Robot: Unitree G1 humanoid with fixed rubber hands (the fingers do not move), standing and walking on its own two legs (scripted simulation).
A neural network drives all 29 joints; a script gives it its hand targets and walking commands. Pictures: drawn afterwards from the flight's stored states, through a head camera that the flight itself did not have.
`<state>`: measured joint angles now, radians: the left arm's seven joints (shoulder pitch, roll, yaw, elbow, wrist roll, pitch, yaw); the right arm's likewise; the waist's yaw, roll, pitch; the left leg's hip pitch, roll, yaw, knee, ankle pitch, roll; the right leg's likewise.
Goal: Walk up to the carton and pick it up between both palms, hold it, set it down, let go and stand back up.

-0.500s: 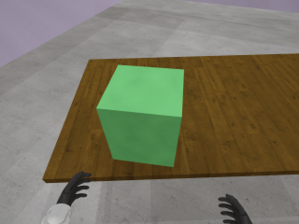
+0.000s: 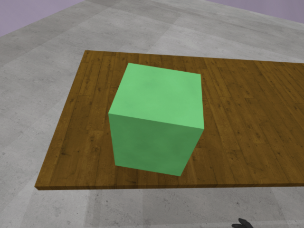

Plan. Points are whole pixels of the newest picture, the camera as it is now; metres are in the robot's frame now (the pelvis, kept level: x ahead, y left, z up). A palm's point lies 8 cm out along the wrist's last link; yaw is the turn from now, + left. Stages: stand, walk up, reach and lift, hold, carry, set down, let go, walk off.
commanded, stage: stand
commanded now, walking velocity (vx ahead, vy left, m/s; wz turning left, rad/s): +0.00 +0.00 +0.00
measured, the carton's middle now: (155, 122) +0.40 +0.00 +0.04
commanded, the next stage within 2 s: none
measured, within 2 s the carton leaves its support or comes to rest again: neither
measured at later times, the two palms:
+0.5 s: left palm out of the picture +0.00 +0.31 -0.12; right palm out of the picture +0.03 -0.26 -0.11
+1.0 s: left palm out of the picture -0.02 +0.28 -0.12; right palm out of the picture +0.03 -0.27 -0.11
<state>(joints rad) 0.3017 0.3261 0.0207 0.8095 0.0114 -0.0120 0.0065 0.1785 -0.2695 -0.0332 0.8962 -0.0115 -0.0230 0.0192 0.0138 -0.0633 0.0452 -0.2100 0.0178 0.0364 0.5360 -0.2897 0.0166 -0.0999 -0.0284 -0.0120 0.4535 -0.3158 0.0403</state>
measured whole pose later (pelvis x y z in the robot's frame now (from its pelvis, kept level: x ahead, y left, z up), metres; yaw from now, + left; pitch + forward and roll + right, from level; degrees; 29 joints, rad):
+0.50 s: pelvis -0.03 +0.02 +0.01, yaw +1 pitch -4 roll +0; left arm 0.29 0.34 0.03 0.96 0.01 -0.02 0.02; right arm 0.18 -0.28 -0.06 1.03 -0.01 -0.01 0.02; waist 0.00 -0.04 0.07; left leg -0.17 -0.03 0.04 0.41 -0.17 0.05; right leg -0.08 -0.07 -0.01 0.38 -0.23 0.07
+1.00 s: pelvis -0.03 +0.01 +0.01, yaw +2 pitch -4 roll -1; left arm 0.29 0.30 0.02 1.01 0.01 -0.03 0.02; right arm 0.19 -0.28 -0.05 1.04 -0.01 -0.01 0.01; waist 0.00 -0.02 0.04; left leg -0.17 -0.01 0.02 0.39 -0.15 0.03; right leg -0.07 -0.06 -0.03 0.35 -0.21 0.05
